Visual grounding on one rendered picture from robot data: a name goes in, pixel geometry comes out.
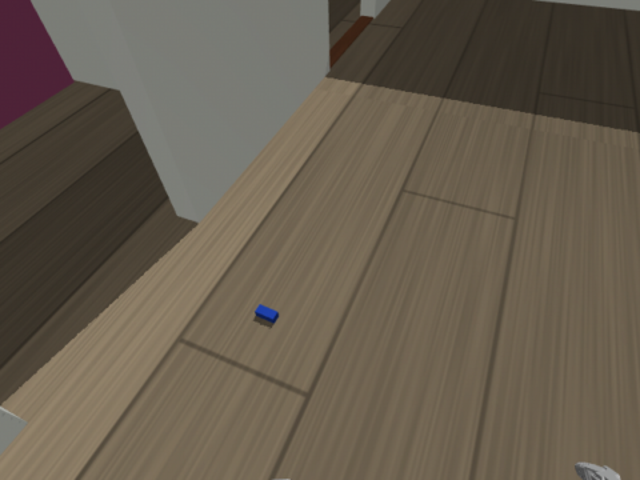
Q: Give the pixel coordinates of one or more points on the right robot hand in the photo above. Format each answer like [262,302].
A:
[587,471]

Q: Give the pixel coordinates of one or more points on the small box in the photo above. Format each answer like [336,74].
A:
[266,313]

